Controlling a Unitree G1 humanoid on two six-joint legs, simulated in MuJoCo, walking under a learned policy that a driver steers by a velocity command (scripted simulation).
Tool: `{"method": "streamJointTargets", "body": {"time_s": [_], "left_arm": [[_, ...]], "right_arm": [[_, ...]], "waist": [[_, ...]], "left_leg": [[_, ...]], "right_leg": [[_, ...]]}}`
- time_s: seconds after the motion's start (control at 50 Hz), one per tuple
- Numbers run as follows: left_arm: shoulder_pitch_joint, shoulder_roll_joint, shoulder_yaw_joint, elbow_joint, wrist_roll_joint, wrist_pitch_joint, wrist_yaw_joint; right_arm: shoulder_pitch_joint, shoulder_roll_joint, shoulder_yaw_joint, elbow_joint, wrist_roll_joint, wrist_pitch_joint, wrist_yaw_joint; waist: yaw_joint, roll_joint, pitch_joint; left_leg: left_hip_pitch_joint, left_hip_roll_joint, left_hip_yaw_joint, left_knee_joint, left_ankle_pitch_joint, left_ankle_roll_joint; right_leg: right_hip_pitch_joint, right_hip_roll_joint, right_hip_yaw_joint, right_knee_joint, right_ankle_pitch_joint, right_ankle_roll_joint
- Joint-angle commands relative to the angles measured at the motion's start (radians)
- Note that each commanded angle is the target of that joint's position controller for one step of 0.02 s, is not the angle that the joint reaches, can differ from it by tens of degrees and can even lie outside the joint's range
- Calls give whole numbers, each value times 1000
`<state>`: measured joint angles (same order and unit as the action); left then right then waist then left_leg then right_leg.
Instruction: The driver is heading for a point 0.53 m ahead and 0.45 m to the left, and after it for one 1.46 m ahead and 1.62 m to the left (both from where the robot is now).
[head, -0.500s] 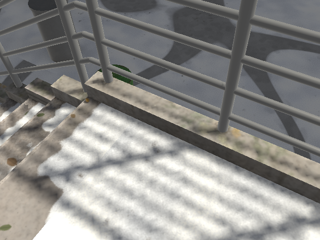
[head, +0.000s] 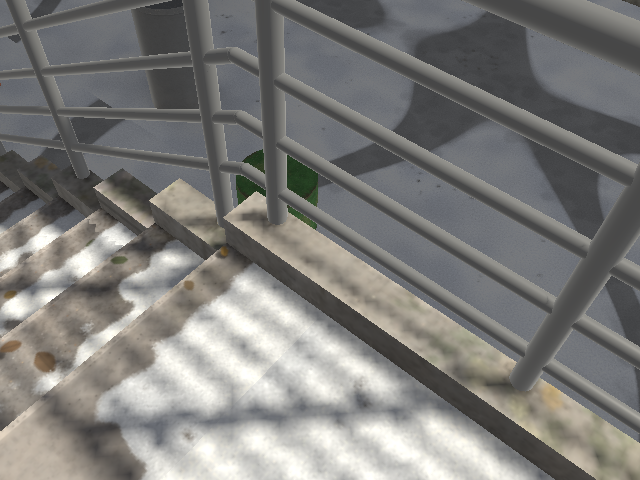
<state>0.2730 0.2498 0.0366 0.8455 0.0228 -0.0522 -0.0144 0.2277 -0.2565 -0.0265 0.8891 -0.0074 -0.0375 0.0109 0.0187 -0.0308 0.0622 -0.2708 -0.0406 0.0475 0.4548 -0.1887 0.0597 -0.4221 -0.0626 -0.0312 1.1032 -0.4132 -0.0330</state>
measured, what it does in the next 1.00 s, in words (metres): walks ahead, turning left: right foot, then left foot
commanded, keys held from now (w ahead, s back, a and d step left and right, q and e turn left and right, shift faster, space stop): w+q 0.14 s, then q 0.86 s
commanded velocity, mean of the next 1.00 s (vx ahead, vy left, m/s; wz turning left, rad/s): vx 0.13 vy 0.03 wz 0.52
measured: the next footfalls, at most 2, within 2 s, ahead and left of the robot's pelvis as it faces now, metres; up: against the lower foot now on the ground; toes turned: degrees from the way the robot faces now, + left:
right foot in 0.26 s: +0.25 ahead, -0.09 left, +0.00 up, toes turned +4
left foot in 0.70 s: +0.19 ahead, +0.13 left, +0.00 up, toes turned +25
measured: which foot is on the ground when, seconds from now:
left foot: down 0.00-0.26, up 0.28-0.68, down 0.70-1.00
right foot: up 0.00-0.24, down 0.26-0.68, up 0.70-1.00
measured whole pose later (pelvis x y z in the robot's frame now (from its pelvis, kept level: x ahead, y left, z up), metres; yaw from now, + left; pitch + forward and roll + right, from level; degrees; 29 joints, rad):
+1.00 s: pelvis +0.17 +0.04 +0.00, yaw +32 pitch +1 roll -1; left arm 0.18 0.28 0.06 0.75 0.02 0.07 0.04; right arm 0.24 -0.25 -0.05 0.73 -0.02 0.03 0.00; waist -0.02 -0.02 0.07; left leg -0.27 -0.11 -0.08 0.42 -0.17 0.08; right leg -0.47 -0.02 0.03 0.93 -0.42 0.03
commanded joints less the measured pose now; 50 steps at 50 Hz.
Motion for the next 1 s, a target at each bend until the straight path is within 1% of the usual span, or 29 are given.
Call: {"method": "streamJointTargets", "body": {"time_s": [0.02,0.06,0.12,0.14,0.18,0.22,0.24,0.26,0.28,0.3,0.34,0.36,0.38,0.4,0.42,0.48,0.5,0.52,0.56,0.6,0.66,0.68,0.7,0.72,0.74,0.78,0.82,0.88,1.0], "left_arm": [[77,80,15,-49,-9,5,19],[58,93,13,-56,-7,22,29],[1,75,4,-43,-19,39,46],[-94,44,-13,-73,11,34,16],[-172,69,-2,-110,13,30,15],[-130,90,11,-103,13,15,31],[32,153,34,-56,-14,6,65],[183,260,68,-13,1,-13,79],[257,321,70,-19,-15,-6,85],[199,312,78,-40,-42,14,85],[-2,167,45,-95,-10,39,94],[-81,115,28,-87,-27,67,94],[-139,100,23,-99,-13,79,96],[-125,116,27,-127,12,61,92],[-38,149,37,-106,3,46,87],[-9,171,48,-100,-18,24,73],[-32,133,36,-98,-23,38,68],[-55,146,40,-110,-15,42,66],[-9,174,49,-106,1,43,56],[45,242,71,-86,-14,30,53],[0,219,70,-82,-18,47,45],[26,188,65,-74,-2,73,41],[72,114,48,-93,15,91,33],[83,74,29,-151,-5,103,47],[-6,141,41,-168,-7,110,57],[-40,155,57,-156,-18,81,48],[-14,160,63,-143,-7,74,40],[-5,121,55,-131,-12,109,49],[-73,88,33,-139,-4,116,57]], "right_arm": [[15,-128,-28,-19,11,-4,3],[-22,-166,-42,-35,3,12,13],[-12,-144,-45,-47,-7,31,32],[53,-131,-44,-44,-7,8,20],[76,-181,-58,-34,-8,1,1],[91,-201,-71,-11,-15,3,-11],[19,-203,-78,-8,8,33,-14],[22,-159,-73,-41,21,31,-8],[173,-72,-56,-48,-20,36,-13],[246,-92,-60,-8,-21,50,-26],[76,-126,-69,-44,-33,81,-33],[11,-91,-55,-103,-43,62,-15],[36,-92,-53,-90,-46,70,-5],[37,-89,-54,-59,-21,95,-19],[22,-85,-55,-75,-17,101,-24],[-22,-59,-50,-118,-17,104,-18],[-32,-54,-46,-144,-24,95,3],[-64,-49,-40,-154,-19,93,23],[-105,-53,-40,-175,-12,83,41],[-83,-26,-33,-190,-12,94,36],[-34,-25,-42,-193,-10,78,20],[34,-61,-59,-177,-22,54,17],[49,-168,-77,-180,-26,35,5],[62,-316,-108,-210,-15,42,1],[111,-277,-110,-197,-5,51,-1],[8,-163,-74,-202,-11,69,-12],[-37,-121,-63,-226,6,70,-21],[-9,-118,-57,-216,6,52,-16],[10,-156,-71,-223,-25,69,-17]], "waist": [[54,135,-100],[66,112,-107],[28,133,-112],[-40,53,-131],[-40,-14,-74],[-20,17,-39],[76,93,-37],[96,-51,-140],[25,-225,-186],[9,-204,-267],[-4,-131,-86],[-41,-277,-31],[-55,-301,4],[-8,-125,23],[-2,-55,-31],[-8,-84,-116],[-25,-168,-130],[-13,-214,-84],[15,-136,-72],[14,-79,-85],[-32,-114,-122],[-67,-53,-143],[-48,250,-109],[-44,360,-155],[-102,269,-187],[-43,216,-72],[-20,232,-92],[0,96,-128],[-40,110,-111]], "left_leg": [[129,180,-154,-150,881,218],[104,175,-166,-162,721,235],[-4,131,-155,-168,485,202],[34,265,-300,-240,173,203],[124,290,-375,-217,121,186],[157,237,-348,-106,282,168],[110,34,-182,109,389,84],[-67,-70,-118,348,148,5],[-251,-144,-99,566,-494,-27],[-249,-89,-165,727,-472,-36],[-303,6,-130,782,-289,-79],[-244,58,-68,681,-237,-81],[-214,21,-2,632,-216,-97],[-256,2,-24,663,-186,-127],[-238,22,-49,685,-191,-128],[-279,58,-51,660,-164,-110],[-223,81,-26,559,-151,-94],[-197,77,15,483,-137,-82],[-144,62,50,390,-143,-68],[-146,74,29,337,-160,-57],[41,37,55,115,-62,-20],[171,39,-10,-35,20,-24],[251,268,-318,-145,247,0],[254,448,-515,-86,631,171],[245,406,-453,-84,554,218],[172,264,-347,-116,359,166],[155,200,-286,-129,387,154],[151,198,-307,-117,495,170],[113,204,-420,-146,230,186]], "right_leg": [[-96,1,-4,-37,-8,26],[-109,-13,2,-145,23,26],[53,-5,-32,-338,184,11],[11,-17,5,-318,268,21],[-71,-35,62,-378,270,25],[-27,1,33,-443,202,18],[144,4,12,-627,357,6],[410,-159,162,-659,727,-20],[550,-484,451,-635,1199,-68],[480,-512,520,-672,1064,-140],[276,-362,342,-799,407,-114],[146,-165,124,-880,48,-90],[105,-112,40,-889,54,-79],[177,-213,73,-852,401,-114],[220,-251,76,-804,666,-137],[315,-280,25,-775,708,-146],[263,-189,-59,-814,382,-122],[211,-175,-76,-839,235,-108],[203,-220,-72,-800,321,-119],[282,-331,-15,-738,675,-145],[227,-283,-91,-624,462,-69],[162,-194,-166,-469,287,-24],[-51,-84,-207,-201,-169,42],[-189,19,-81,-86,-243,70],[-197,-6,-2,-22,-194,69],[-218,-11,44,-39,-63,53],[-167,-2,45,-10,10,51],[-134,21,48,-9,12,72],[-40,54,63,-241,0,55]]}}
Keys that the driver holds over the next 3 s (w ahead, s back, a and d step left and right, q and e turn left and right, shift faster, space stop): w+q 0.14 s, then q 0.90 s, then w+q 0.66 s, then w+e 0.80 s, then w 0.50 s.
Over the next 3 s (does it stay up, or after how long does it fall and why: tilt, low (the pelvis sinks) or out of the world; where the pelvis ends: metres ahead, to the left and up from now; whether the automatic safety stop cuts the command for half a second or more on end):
stays up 0.61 0.79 -0.19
